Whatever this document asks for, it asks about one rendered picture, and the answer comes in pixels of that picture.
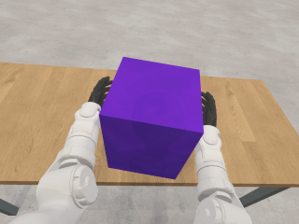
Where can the robot left hand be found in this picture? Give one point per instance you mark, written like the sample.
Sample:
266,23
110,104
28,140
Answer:
98,94

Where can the robot right hand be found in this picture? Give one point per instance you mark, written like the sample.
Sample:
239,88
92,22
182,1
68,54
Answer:
209,110

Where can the right robot upper arm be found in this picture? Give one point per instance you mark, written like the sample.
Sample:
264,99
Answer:
213,210

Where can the left robot forearm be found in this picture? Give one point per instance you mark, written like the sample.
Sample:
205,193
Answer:
81,142

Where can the left robot upper arm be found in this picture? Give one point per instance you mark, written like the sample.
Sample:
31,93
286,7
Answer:
63,196

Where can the carton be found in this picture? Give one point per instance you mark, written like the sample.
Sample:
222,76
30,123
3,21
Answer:
152,117

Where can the table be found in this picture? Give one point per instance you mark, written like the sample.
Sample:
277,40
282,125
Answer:
38,102

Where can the right robot forearm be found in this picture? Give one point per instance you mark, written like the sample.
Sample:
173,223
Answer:
211,172

